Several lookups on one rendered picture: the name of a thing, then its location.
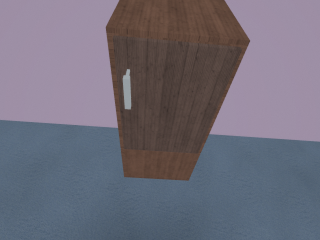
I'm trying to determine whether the cupboard door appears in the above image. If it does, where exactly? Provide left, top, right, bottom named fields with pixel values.
left=113, top=35, right=242, bottom=154

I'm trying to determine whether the handle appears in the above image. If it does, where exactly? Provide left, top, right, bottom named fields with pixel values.
left=122, top=69, right=132, bottom=110

